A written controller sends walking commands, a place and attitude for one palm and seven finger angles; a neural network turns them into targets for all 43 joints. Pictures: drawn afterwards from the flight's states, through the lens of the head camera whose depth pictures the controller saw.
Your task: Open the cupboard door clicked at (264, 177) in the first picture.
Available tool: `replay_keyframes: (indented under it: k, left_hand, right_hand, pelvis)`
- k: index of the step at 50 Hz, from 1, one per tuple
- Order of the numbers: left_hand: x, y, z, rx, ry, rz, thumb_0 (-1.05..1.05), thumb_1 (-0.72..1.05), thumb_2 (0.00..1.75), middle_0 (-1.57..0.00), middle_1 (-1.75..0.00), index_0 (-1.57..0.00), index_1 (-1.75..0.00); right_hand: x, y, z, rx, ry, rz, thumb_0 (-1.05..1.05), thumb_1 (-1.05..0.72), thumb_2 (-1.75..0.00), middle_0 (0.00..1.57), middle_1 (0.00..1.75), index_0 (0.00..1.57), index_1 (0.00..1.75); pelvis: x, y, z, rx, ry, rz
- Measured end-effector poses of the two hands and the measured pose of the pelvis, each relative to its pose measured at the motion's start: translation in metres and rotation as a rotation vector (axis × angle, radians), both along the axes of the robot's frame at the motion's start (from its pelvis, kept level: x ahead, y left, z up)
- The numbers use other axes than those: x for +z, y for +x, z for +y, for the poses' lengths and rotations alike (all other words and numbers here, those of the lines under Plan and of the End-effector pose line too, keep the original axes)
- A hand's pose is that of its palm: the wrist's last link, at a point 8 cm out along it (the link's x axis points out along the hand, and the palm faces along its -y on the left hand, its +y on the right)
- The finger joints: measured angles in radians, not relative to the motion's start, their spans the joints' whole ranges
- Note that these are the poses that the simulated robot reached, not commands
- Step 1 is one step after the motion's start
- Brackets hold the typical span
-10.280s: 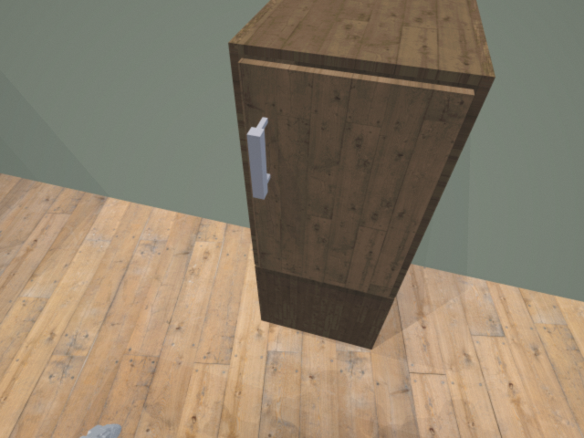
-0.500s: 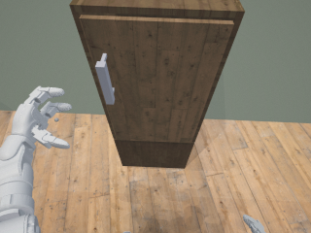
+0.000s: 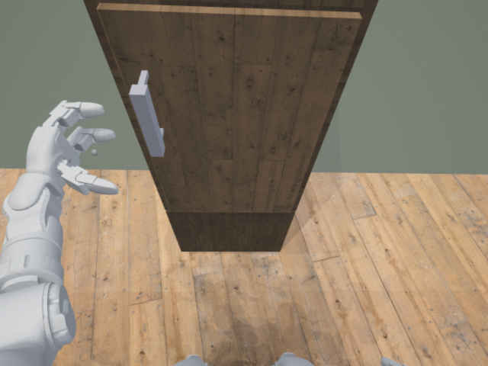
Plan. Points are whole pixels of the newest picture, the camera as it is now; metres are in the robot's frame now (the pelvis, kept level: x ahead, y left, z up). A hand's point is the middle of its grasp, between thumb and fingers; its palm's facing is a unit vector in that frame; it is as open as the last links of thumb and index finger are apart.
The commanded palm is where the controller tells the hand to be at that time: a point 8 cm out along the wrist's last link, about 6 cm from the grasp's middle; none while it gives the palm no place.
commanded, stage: move the hooked fingers beside the handle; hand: left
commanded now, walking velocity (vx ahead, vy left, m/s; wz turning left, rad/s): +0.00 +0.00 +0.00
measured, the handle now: (151, 116) +0.52 +0.17 +0.08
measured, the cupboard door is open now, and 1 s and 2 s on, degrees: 0 0 0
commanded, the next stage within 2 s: slide the fingers in behind the handle in 1.26 s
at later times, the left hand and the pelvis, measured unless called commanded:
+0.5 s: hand (112, 123) +0.49 +0.22 +0.09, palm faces -0.02 -1.00 -0.01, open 14.0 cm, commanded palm +0.47 +0.28 +0.09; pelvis +0.00 +0.00 -0.01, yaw -1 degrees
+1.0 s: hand (119, 127) +0.49 +0.21 +0.09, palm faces -0.02 -1.00 -0.01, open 14.0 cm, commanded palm +0.46 +0.26 +0.09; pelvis +0.01 +0.00 -0.01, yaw -1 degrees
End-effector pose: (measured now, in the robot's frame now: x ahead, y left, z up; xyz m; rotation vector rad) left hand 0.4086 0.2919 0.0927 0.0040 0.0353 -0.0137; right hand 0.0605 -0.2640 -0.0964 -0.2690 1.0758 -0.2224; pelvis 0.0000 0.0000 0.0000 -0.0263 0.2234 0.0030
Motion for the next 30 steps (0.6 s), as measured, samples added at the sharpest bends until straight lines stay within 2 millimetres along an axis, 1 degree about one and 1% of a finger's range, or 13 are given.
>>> replay_keyframes:
  k: [6,11,16,25,30]
  left_hand:
    - [0.000,0.014,0.000,0.002,0.003,-0.004,-0.01,-0.50,0.30,-0.30,-1.20,-0.30,-1.20]
    - [0.002,0.026,-0.005,-0.011,0.004,-0.009,-0.01,-0.50,0.30,-0.30,-1.20,-0.29,-1.20]
    - [-0.002,0.041,-0.009,-0.010,-0.005,0.011,-0.01,-0.50,0.30,-0.30,-1.20,-0.30,-1.20]
    - [0.000,0.064,-0.013,-0.010,0.004,0.010,-0.01,-0.50,0.30,-0.30,-1.20,-0.30,-1.20]
    - [-0.002,0.067,-0.011,-0.008,0.005,0.003,-0.01,-0.50,0.30,-0.30,-1.20,-0.32,-1.22]
  right_hand:
    - [-0.004,-0.017,-0.002,-0.023,-0.007,0.065,0.01,-0.91,-0.90,0.20,0.30,0.20,0.30]
    - [-0.006,-0.030,-0.004,-0.042,-0.012,0.114,0.01,-0.91,-0.90,0.20,0.30,0.20,0.30]
    - [-0.007,-0.042,-0.005,-0.060,-0.018,0.150,0.00,-0.91,-0.90,0.20,0.30,0.20,0.30]
    - [-0.008,-0.061,-0.003,-0.090,-0.020,0.212,0.00,-0.91,-0.90,0.20,0.30,0.20,0.30]
    - [-0.008,-0.069,-0.001,-0.104,-0.011,0.244,0.00,-0.91,-0.90,0.20,0.30,0.20,0.30]
  pelvis:
    - [-0.002,-0.001,0.000,-0.001,-0.003,0.019]
    - [-0.004,-0.001,0.000,0.000,-0.006,0.035]
    - [-0.006,-0.002,0.000,-0.002,-0.008,0.052]
    - [-0.010,-0.001,0.001,-0.008,-0.014,0.081]
    - [-0.010,0.001,0.002,-0.017,-0.014,0.094]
